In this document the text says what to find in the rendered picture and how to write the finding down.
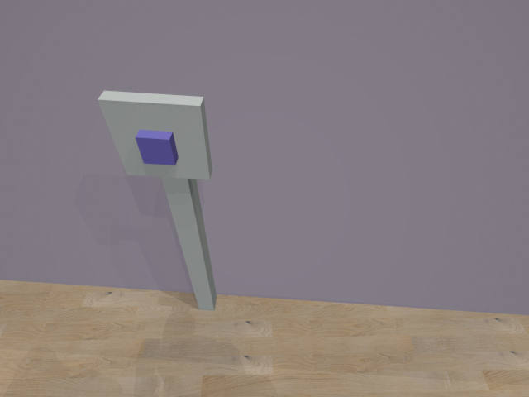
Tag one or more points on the panel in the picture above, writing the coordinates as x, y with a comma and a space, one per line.
127, 113

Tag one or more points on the button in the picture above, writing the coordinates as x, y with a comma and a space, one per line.
157, 147

